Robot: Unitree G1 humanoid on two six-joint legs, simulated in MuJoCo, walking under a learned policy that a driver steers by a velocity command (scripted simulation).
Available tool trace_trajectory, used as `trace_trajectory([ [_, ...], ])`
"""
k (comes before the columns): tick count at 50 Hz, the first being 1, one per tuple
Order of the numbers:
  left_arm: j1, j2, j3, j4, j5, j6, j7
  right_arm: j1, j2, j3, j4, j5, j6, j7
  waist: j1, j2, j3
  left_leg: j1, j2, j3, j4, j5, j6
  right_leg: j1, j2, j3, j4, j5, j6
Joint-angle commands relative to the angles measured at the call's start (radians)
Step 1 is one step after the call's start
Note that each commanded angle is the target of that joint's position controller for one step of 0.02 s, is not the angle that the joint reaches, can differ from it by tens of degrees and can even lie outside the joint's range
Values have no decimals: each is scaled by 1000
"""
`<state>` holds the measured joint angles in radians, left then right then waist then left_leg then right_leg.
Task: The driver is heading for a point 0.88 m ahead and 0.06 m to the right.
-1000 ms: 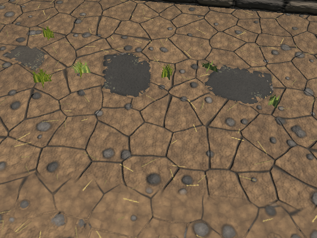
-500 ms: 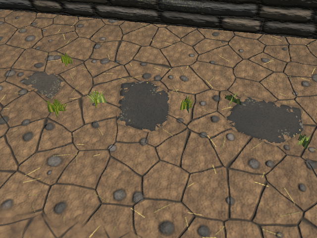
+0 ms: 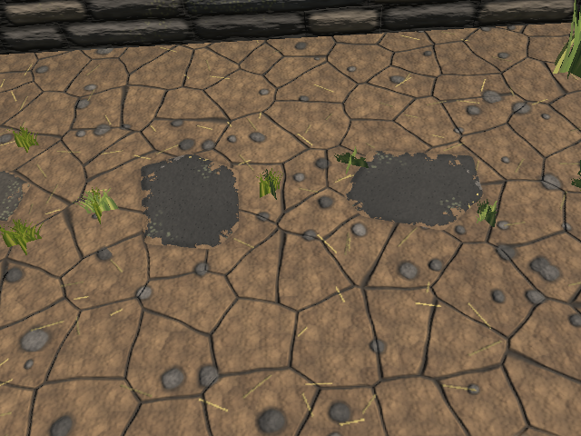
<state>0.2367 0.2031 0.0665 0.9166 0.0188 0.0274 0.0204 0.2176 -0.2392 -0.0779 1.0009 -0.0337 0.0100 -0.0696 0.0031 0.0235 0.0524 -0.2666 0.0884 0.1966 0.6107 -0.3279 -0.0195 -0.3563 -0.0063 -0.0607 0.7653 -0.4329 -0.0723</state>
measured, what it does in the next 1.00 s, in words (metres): walks ahead: left foot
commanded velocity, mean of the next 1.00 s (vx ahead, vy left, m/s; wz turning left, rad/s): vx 0.29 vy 0.00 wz -0.22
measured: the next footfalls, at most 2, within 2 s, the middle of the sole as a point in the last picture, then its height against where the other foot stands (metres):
left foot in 0.74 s outside the picture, level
right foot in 1.22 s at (385, 407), level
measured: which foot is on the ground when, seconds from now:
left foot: down 0.00-0.02, up 0.04-0.72, down 0.74-1.00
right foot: down 0.00-0.74, up 0.76-1.00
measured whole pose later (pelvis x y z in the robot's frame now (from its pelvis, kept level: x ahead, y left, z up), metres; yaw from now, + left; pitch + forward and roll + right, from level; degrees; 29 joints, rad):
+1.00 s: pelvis +0.25 +0.01 +0.02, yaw -11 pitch +2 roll +0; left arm 0.21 0.26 0.05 0.88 0.04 -0.04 -0.05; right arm 0.42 -0.19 -0.04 0.92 -0.01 -0.09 0.01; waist -0.01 -0.06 0.01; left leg -0.02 -0.08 0.04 0.22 -0.22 0.08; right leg -0.63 -0.08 -0.01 0.98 -0.17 -0.03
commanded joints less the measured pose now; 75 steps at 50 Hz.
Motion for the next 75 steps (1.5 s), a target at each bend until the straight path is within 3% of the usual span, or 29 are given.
trace_trajectory([
  [1, 115, 75, 26, -27, 6, -16, -10, 12, -117, -28, -43, 0, 11, 22, 40, -63, -59, -93, 135, -43, 95, 118, 56, 179, 3, 78, -309, 217, -13],
  [2, 100, 238, 58, -80, 15, -27, -6, 36, -40, -8, -96, 4, 24, 30, 16, -382, -49, -345, -28, 23, 373, -306, -29, 235, -312, 560, -480, 462, -107],
  [3, 170, 260, 64, -65, 10, -25, -9, -55, -52, -2, -141, 8, 37, 23, 64, -295, -72, -335, -77, -160, 498, -344, -16, 171, -371, 663, -517, 635, -222],
  [5, 97, 200, 50, -75, 3, -17, 2, -72, -62, -2, -137, 27, 32, 23, 14, -105, -3, -355, -38, -216, 548, -176, 3, 137, -273, 476, -464, 533, -208],
  [8, 19, 155, 38, -121, -9, -13, 6, -31, -92, -11, -123, 4, 15, 38, -13, -98, -77, -327, -47, -224, 524, -42, 14, 219, -178, 373, -442, 656, -155],
  [10, 56, 159, 39, -119, -14, -23, 2, -24, -82, -9, -130, 12, 20, 43, -9, -66, -113, -328, -55, -230, 505, -17, 6, 282, -181, 366, -438, 711, -149],
  [15, 122, 145, 30, -95, -4, -35, -1, -96, -87, -7, -164, -7, 18, 68, 37, -133, -54, -384, -46, -222, 338, 41, -14, 317, -170, 462, -619, -11, -161],
  [31, 220, 180, 30, -21, 2, -102, -21, -211, -71, 10, -254, 6, -52, 95, 80, -108, 25, -289, -49, -175, 15, 69, 32, 281, -200, 432, -635, 20, -186],
  [33, 205, 186, 31, -19, 1, -106, -23, -193, -68, 12, -264, 10, -58, 94, 61, -112, 31, -182, -63, -159, -49, 73, 48, 227, -195, 413, -605, 70, -171],
  [35, 170, 192, 31, -20, -8, -106, -23, -74, -66, 8, -235, 7, -68, 86, -11, -85, 11, 64, -101, -129, -169, 116, 62, 112, -156, 360, -509, 199, -131],
  [36, 164, 170, 23, -23, -7, -113, -23, 42, -99, -5, -200, 4, -79, 73, -59, -41, -43, 260, -92, -166, -194, 100, 74, 32, -107, 309, -382, 315, -101],
  [37, 129, 116, 5, -50, -8, -119, -25, 201, -180, -25, -177, -14, -92, 58, -135, 102, -136, 427, 112, -408, -303, -97, 118, -66, -16, 193, -83, 265, -56],
  [38, 165, 65, -6, -75, -13, -123, -26, 279, -298, -47, -158, -11, -89, 58, -112, 276, -158, 539, 319, -816, -439, -294, 219, -327, 114, 83, 178, -84, -20],
  [39, 162, 149, 11, -60, 13, -111, -25, 227, -229, -37, -157, 0, -79, 64, -68, 124, -67, 420, 323, -871, -454, -395, 255, -394, 51, 128, 321, -64, -33],
  [41, 110, 132, 9, -56, 15, -107, -49, 84, -114, -4, -195, 12, -84, 83, -8, 12, 23, 262, 209, -637, -464, -197, 219, -359, -35, 133, 327, 106, -27],
  [43, 103, 118, 4, -48, 22, -93, -60, 80, -83, 9, -188, 12, -99, 82, 11, 49, 9, 228, 134, -480, -481, 58, 186, -308, -65, 103, 294, 178, 3],
  [47, 11, 99, -3, -74, 27, -76, -69, 189, -90, 10, -134, 27, -115, 81, 5, 47, -8, 270, 102, -350, -456, 499, 201, -365, -74, 46, 283, 250, 42],
  [55, -289, 61, -38, -173, 11, -75, -71, 285, -99, 20, -73, 23, -113, 69, -47, 63, 48, 287, 80, -253, -465, 711, 180, -262, -25, -39, -132, 416, 29],
  [58, -256, 89, -30, -168, 10, -81, -57, 268, -118, 19, -59, 18, -110, 60, -8, 69, 23, 362, 114, -242, -378, 939, 171, -151, 16, -43, -202, 354, -25],
  [60, -73, 132, -10, -108, 10, -89, -39, 249, -138, 15, -53, 10, -101, 56, 71, 76, -83, 393, 106, -226, -149, 1123, 150, 52, 70, -48, -245, 289, -67],
  [61, 80, 157, 3, -62, 21, -99, -29, 237, -140, 16, -55, 16, -95, 56, 141, 57, -163, 296, 77, -200, 49, 1014, 137, 271, 41, -22, -299, 337, -96],
  [62, 238, 240, 25, -37, 46, -103, -16, 253, -97, 29, -88, 22, -95, 60, 177, -54, -294, 97, 21, -162, 353, 630, 128, 521, -191, 224, -292, 246, -142],
  [63, 229, 299, 41, -33, 48, -97, -22, 391, 1, 43, -89, 58, -90, 69, 86, -280, -394, -252, -173, -166, 704, -202, 93, 731, -444, 722, -402, 214, -291],
  [64, 155, 234, 34, -40, 3, -89, -31, 286, -114, 16, -89, 28, -85, 61, 91, -94, -297, -333, -120, -275, 741, -145, 114, 627, -377, 715, -464, 135, -254],
  [65, 56, 179, 17, -50, -5, -92, -32, 203, -107, 14, -117, 27, -93, 66, 55, -82, -142, -353, -75, -269, 694, -45, 117, 469, -340, 544, -499, 162, -221],
  [66, 16, 135, 6, -48, 1, -100, -35, 170, -90, 18, -120, 25, -96, 70, 32, -45, -73, -323, -44, -260, 642, 4, 116, 356, -295, 447, -536, 269, -196],
  [68, 9, 98, -7, -22, -2, -113, -28, 188, -64, 21, -110, 0, -73, 82, -22, -65, -35, -235, -8, -249, 561, 33, 96, 225, -220, 305, -579, 376, -148],
  [71, 70, 117, -4, 16, -13, -136, -29, 156, -41, 23, -117, -8, -48, 100, -38, -71, -20, -250, 9, -216, 494, 70, 67, 197, -195, 229, -629, 447, -152],
  [75, 138, 127, -5, 47, -14, -135, -29, -29, -52, 25, -176, -3, -41, 106, -6, -67, 35, -384, 38, -177, 341, 221, 33, 235, -164, 161, -675, 493, -140],
])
